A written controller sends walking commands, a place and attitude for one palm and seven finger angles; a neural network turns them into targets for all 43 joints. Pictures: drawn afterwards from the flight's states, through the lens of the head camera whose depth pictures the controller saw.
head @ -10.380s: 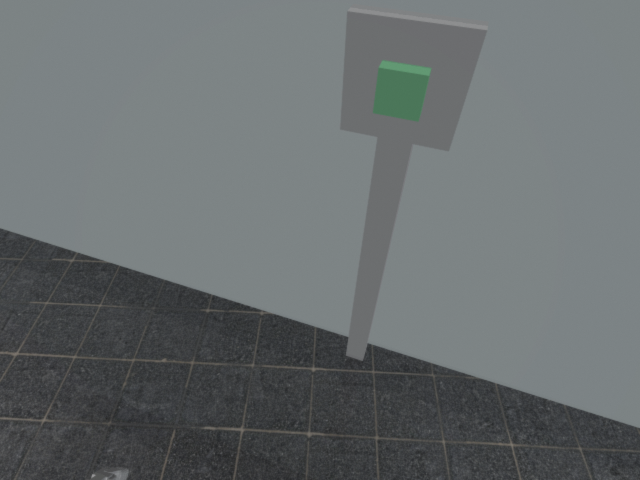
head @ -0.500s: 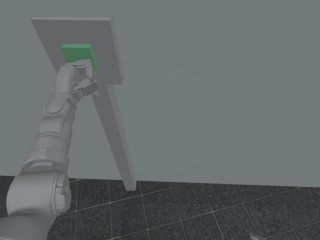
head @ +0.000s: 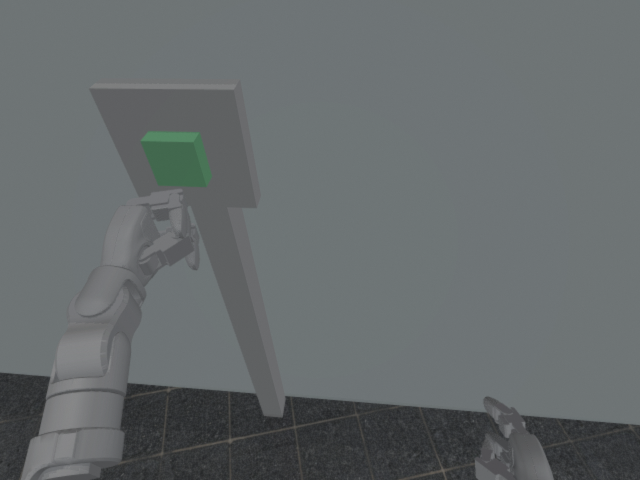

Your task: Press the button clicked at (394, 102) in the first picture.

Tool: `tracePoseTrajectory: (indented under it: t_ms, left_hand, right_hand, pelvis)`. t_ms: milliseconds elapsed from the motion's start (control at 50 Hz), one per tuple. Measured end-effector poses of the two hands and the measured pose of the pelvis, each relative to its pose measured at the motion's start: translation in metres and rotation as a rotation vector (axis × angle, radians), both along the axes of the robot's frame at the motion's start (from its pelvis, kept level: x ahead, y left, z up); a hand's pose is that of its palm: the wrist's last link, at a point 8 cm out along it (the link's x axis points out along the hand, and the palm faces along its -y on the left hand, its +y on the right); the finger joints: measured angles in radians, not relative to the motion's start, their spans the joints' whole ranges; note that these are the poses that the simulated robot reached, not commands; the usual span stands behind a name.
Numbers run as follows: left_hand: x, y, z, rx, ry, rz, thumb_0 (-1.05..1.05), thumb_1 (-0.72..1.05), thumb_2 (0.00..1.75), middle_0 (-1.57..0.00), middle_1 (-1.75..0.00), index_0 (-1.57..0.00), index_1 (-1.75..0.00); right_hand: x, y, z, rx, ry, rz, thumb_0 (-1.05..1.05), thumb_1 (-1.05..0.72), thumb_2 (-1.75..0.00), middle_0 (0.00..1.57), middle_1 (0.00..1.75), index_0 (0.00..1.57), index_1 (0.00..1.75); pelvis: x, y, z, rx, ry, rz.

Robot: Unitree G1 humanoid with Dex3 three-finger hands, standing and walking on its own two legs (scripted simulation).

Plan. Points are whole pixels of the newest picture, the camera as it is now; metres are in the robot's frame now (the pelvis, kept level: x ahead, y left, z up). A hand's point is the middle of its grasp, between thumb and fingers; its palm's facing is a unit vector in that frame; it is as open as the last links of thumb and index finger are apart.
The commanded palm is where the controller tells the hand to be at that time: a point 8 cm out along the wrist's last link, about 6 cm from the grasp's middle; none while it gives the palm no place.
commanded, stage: pull the fist back off the button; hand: left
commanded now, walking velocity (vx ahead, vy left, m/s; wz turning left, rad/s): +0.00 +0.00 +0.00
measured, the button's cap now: (179, 158) +0.45 +0.22 +0.20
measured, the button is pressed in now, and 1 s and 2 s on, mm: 0 0 0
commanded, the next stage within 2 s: draw the hand back to the body in 0.10 s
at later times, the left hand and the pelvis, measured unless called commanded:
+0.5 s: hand (159, 273) +0.28 +0.20 +0.17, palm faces +0.03 -1.00 -0.03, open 3.1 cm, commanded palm +0.25 +0.25 +0.17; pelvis -0.01 +0.00 +0.00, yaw +0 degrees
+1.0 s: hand (97, 338) +0.20 +0.23 +0.16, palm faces +0.36 -0.90 -0.26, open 3.1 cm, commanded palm +0.16 +0.27 +0.18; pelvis -0.03 +0.01 +0.01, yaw +0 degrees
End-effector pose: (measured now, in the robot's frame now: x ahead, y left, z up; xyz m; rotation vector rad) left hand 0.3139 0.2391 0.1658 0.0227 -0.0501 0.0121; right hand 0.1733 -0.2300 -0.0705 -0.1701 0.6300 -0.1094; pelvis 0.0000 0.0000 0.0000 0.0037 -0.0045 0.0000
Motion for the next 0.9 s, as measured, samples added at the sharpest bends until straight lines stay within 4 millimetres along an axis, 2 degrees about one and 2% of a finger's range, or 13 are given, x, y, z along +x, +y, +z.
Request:
tracePoseTrajectory:
  t_ms: [120,220,380,560,720,800,900]
  left_hand:
    - [-0.021,0.0,0.0,0.009,0.008,0.013,0.02,0.89,0.9,-1.3,-1.5,-1.3,-1.5]
    - [-0.024,-0.001,0.005,0.008,0.002,0.014,0.02,0.89,0.9,-1.3,-1.5,-1.3,-1.5]
    - [-0.031,0.004,0.006,0.009,0.014,0.008,0.02,0.9,0.9,-1.3,-1.5,-1.3,-1.5]
    - [-0.067,0.018,0.002,0.018,0.005,0.034,0.02,0.9,0.9,-1.3,-1.5,-1.3,-1.5]
    - [-0.094,0.025,0.003,0.024,-0.007,0.032,0.02,0.9,0.9,-1.3,-1.5,-1.3,-1.5]
    - [-0.112,0.028,0.009,0.182,-0.076,0.183,0.02,0.89,0.9,-1.3,-1.5,-1.3,-1.5]
    - [-0.137,0.027,0.009,0.247,-0.142,0.286,0.02,0.89,0.9,-1.3,-1.5,-1.3,-1.5]
  right_hand:
    - [0.02,0.009,0.007,0.001,-0.037,0.036,0.02,-0.91,-0.9,0.2,0.3,0.2,0.3]
    - [0.025,0.015,0.009,0.001,-0.044,0.055,0.01,-0.91,-0.9,0.2,0.3,0.2,0.3]
    - [0.008,0.014,0.006,0.015,-0.028,0.035,0.01,-0.91,-0.9,0.2,0.3,0.2,0.3]
    - [-0.015,0.005,0.003,-0.005,-0.011,0.007,0.02,-0.91,-0.9,0.2,0.3,0.2,0.3]
    - [-0.019,0.007,0.008,-0.015,-0.054,0.016,0.02,-0.91,-0.9,0.2,0.3,0.2,0.3]
    - [-0.019,0.012,0.012,-0.025,-0.073,0.039,0.02,-0.91,-0.9,0.2,0.3,0.2,0.3]
    - [-0.023,0.018,0.007,-0.031,-0.025,0.064,0.02,-0.91,-0.9,0.2,0.3,0.2,0.3]
  pelvis:
    - [0.002,-0.001,0.0,-0.001,-0.017,0.015]
    - [-0.001,-0.002,0.0,-0.001,-0.027,0.024]
    - [-0.006,-0.002,0.001,-0.001,-0.033,0.012]
    - [-0.013,-0.001,0.001,-0.003,-0.051,0.007]
    - [-0.022,0.001,0.001,-0.006,-0.062,0.013]
    - [-0.026,0.002,0.003,-0.008,-0.069,0.003]
    - [-0.028,0.005,0.006,-0.008,-0.078,-0.001]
